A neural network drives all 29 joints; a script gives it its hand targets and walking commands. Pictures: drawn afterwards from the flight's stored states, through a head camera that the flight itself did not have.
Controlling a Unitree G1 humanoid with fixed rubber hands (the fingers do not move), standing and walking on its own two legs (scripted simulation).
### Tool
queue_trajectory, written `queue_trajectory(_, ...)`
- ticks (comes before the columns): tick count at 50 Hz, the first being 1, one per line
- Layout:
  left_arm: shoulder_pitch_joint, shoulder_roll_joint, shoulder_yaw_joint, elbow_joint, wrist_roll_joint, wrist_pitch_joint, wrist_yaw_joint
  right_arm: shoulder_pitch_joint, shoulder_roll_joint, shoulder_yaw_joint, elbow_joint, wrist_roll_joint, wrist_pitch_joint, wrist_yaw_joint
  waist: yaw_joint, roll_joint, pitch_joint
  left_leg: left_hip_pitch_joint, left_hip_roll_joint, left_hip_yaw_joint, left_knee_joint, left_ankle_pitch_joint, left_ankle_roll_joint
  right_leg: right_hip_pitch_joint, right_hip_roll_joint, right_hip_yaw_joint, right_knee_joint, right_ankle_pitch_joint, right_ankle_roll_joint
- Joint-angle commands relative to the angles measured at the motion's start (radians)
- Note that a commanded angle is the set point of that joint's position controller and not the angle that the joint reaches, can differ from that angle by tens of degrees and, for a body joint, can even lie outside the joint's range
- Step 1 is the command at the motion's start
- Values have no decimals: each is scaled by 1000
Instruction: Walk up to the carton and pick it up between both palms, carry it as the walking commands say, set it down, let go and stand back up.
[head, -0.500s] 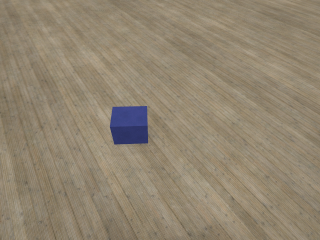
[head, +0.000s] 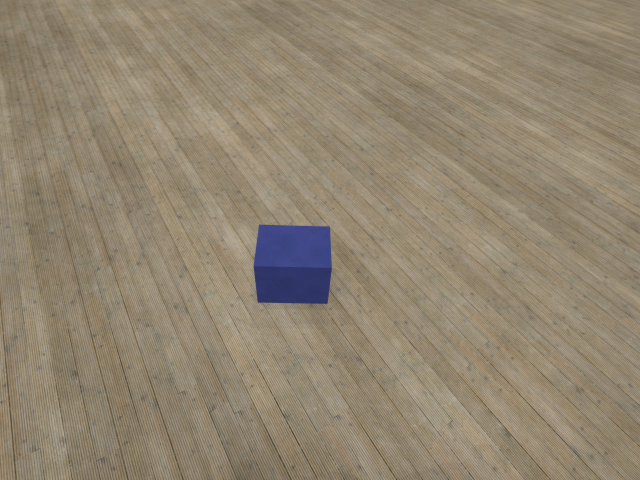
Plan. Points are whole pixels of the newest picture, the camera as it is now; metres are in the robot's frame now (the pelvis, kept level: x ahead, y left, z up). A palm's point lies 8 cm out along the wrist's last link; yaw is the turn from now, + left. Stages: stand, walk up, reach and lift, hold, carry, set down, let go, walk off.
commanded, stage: walk up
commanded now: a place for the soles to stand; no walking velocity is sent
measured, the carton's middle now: (293, 264) +0.96 +0.05 -0.64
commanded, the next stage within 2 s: none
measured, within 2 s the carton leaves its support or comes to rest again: neither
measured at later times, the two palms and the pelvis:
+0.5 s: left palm out of the picture +0.11 +0.24 -0.08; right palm (469, 370) +0.30 -0.24 -0.09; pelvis +0.19 +0.00 +0.03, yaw +8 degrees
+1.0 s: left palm (153, 289) +0.44 +0.28 -0.08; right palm (439, 320) +0.41 -0.23 -0.12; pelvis +0.40 +0.01 +0.01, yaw +9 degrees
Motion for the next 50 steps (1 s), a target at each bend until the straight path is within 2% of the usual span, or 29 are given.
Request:
queue_trajectory(1, -55, 54, 10, -180, -25, -35, -14, 11, -220, -35, -62, 4, -13, -9, 38, 181, 192, -82, 300, -622, -581, -591, 186, -268, -16, -4, 24, 128, 36)
queue_trajectory(3, 9, 46, 8, -170, -17, -39, -9, 7, -188, -17, -47, 0, -14, -1, 45, 244, 158, -124, 270, -463, -541, -475, 206, -139, -9, -15, -87, 76, 32)
queue_trajectory(4, 17, 40, 11, -165, -22, -42, -16, 7, -173, -10, -40, -4, -15, -3, 52, 230, 145, -146, 256, -402, -527, -445, 199, -88, 5, -25, -132, 112, 29)
queue_trajectory(7, -10, 19, 16, -178, -23, -48, -31, 65, -136, -4, -17, -9, -22, 2, 49, 152, 126, -144, 220, -351, -512, -403, 178, -2, 57, -59, -226, 313, 37)
queue_trajectory(10, -50, 0, 14, -200, -24, -61, -26, 87, -141, -5, -15, -4, -20, 10, 41, 136, 121, -83, 184, -279, -447, -368, 164, 34, 90, -97, -373, 338, 29)
queue_trajectory(12, 30, 9, 23, -177, -25, -76, -9, 91, -112, 6, -10, -4, -16, 18, 84, 56, 96, -113, 126, -220, -282, -342, 133, 213, 127, -121, -548, 315, 26)
queue_trajectory(13, 126, 52, 39, -154, -19, -90, 4, 97, -84, 16, -22, 1, -18, 23, 125, -59, 48, -223, 65, -167, -61, -270, 96, 391, 26, 27, -639, 230, -7)
queue_trajectory(14, 195, 127, 58, -153, -9, -98, 18, 130, -12, 39, -60, 8, -22, 31, 134, -257, -11, -339, -43, -57, 306, -240, 32, 485, -252, 434, -816, 35, -82)
queue_trajectory(15, 168, 167, 65, -155, -24, -93, 36, 97, -28, 34, -74, -5, -19, 25, 115, -157, 93, -423, -13, -81, 406, -240, 16, 393, -334, 552, -878, 22, -146)
queue_trajectory(16, 139, 166, 62, -159, -33, -92, 48, 53, -31, 36, -92, -22, -21, 23, 113, -77, 130, -483, 11, -88, 452, -227, 15, 380, -349, 544, -890, 99, -199)
queue_trajectory(17, 102, 139, 54, -154, -41, -97, 51, 8, -57, 19, -112, -26, -20, 23, 112, -4, 133, -471, 57, -136, 465, -196, 12, 345, -347, 481, -858, 197, -202)
queue_trajectory(20, 80, 51, 11, -122, -28, -108, 32, -10, -17, 23, -108, -21, -24, 33, 78, -74, 127, -359, 56, -103, 321, -88, -1, 288, -213, 152, -821, 550, -151)
queue_trajectory(22, 109, 53, 7, -95, -28, -115, 24, -32, 22, 31, -123, -19, -18, 48, 66, -94, 91, -253, 16, -37, 216, 26, 2, 227, -147, 14, -778, 722, -130)
queue_trajectory(25, 94, 61, 2, -99, -31, -105, 15, -92, 39, 49, -146, -10, -24, 50, 50, -99, 68, -101, -41, 58, -24, 143, -9, 180, -66, -112, -711, 697, -116)
queue_trajectory(27, 103, 91, 3, -109, -32, -93, 13, -80, 47, 48, -161, -9, -26, 49, 32, -117, 24, 45, -64, 73, -110, 220, 5, 126, -93, -104, -675, 586, -119)
queue_trajectory(29, 121, 80, -2, -127, -24, -81, 12, 2, -14, 19, -133, -14, -25, 32, -14, 14, -56, 270, -70, 56, -139, 166, 44, 64, -89, -120, -491, 533, -89)
queue_trajectory(30, 135, 70, -10, -140, -21, -77, 11, 89, -48, 1, -118, -14, -28, 19, -66, 79, -114, 418, -28, -20, -145, 116, 74, -22, -59, -141, -320, 490, -60)
queue_trajectory(31, 167, 25, -22, -164, -25, -74, 8, 202, -133, -28, -111, -24, -26, 3, -112, 267, -196, 568, 169, -325, -210, 18, 150, -186, 40, -179, -12, 246, -11)
queue_trajectory(32, 191, 21, -23, -211, -26, -61, 8, 187, -217, -43, -155, -18, -17, -19, -96, 315, -227, 564, 394, -721, -361, -98, 235, -291, 116, -80, 185, -66, 21)
queue_trajectory(33, 147, 41, -15, -231, -29, -49, 7, 125, -225, -34, -178, 7, -4, -31, -75, 173, -132, 436, 423, -756, -436, -242, 249, -308, 73, 0, 200, -21, 18)
queue_trajectory(34, 73, 53, -5, -256, -30, -45, 5, 48, -193, -31, -176, 19, 0, -35, -68, 116, -33, 339, 380, -660, -465, -339, 258, -325, 32, 16, 201, 75, 19)
queue_trajectory(35, 74, 51, -4, -256, -29, -47, 0, -10, -170, -29, -180, 17, -3, -31, -46, 110, 34, 241, 347, -607, -481, -329, 252, -326, 27, 9, 157, 111, 18)
queue_trajectory(37, 116, 35, 1, -237, -20, -45, -8, -63, -121, -8, -160, 18, -17, -18, 9, 138, 98, 77, 308, -469, -487, -242, 238, -218, 0, 7, 26, 114, 24)
queue_trajectory(39, 150, 24, 8, -222, -21, -48, -14, -66, -94, 9, -141, 10, -30, -9, 31, 180, 93, 9, 255, -338, -492, -164, 219, -146, 20, -35, -48, 158, 28)
queue_trajectory(44, 94, -27, 10, -239, -35, -63, -25, -46, -93, 14, -82, 6, -27, 8, 46, 218, 126, -110, 171, -187, -488, -232, 170, -17, 56, -94, -291, 373, 43)
queue_trajectory(47, 125, -18, 23, -221, -36, -75, -5, -54, -81, 23, -67, 16, -3, 18, 82, 124, 90, -176, 116, -115, -313, -199, 127, 190, 113, -129, -468, 469, 31)
queue_trajectory(48, 140, 8, 36, -218, -34, -81, 10, -30, -57, 35, -65, 16, 3, 20, 96, 60, 66, -211, 87, -97, -219, -170, 93, 279, 99, -98, -501, 435, 20)
queue_trajectory(49, 170, 48, 47, -218, -25, -86, 25, -15, -20, 50, -76, 16, 6, 22, 111, -58, 19, -249, 37, -49, -57, -162, 49, 339, -29, 54, -605, 344, -18)
queue_trajectory(50, 185, 104, 60, -234, -19, -86, 40, 16, 1, 59, -97, 16, 12, 21, 109, -186, -16, -246, -10, -11, 172, -228, -3, 297, -227, 318, -765, 236, -86)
